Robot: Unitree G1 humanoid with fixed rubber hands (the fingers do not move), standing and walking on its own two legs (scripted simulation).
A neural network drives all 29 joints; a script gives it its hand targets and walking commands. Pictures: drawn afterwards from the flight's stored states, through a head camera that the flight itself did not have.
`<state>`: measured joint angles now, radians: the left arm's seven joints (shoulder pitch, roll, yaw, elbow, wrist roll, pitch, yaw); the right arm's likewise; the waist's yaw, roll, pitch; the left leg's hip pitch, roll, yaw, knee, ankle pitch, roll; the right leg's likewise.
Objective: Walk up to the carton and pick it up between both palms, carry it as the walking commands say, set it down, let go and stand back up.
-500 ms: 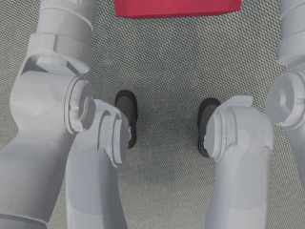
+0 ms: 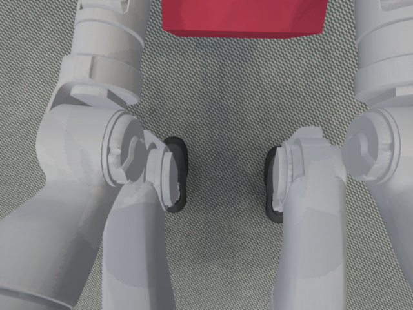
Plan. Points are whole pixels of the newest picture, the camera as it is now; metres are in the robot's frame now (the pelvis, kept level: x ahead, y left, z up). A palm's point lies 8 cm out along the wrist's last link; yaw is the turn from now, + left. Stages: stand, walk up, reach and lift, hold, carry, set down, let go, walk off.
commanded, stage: reach and lift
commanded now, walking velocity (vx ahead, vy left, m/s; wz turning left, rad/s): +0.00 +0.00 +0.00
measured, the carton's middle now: out of the picture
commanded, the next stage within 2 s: none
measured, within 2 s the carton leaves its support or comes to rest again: neither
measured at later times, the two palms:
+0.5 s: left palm out of the picture +0.56 +0.10 -0.02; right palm out of the picture +0.56 -0.18 -0.03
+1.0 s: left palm out of the picture +0.54 +0.10 +0.05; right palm out of the picture +0.53 -0.18 +0.04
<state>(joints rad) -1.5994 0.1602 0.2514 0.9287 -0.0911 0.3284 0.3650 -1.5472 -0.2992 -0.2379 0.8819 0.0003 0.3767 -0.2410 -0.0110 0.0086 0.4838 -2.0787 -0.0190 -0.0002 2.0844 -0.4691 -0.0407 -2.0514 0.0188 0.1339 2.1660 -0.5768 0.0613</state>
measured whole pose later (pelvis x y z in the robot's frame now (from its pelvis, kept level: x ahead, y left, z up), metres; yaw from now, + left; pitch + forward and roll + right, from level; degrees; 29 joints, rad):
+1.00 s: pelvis -0.02 +0.00 +0.09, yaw -1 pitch +17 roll +2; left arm -1.43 0.10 0.31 0.78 -0.01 0.44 0.35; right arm -1.43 -0.24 -0.24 0.80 -0.02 0.48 -0.25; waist -0.01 0.01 0.50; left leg -1.68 -0.02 0.00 1.83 -0.44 -0.04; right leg -1.67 0.02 0.13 1.90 -0.52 0.07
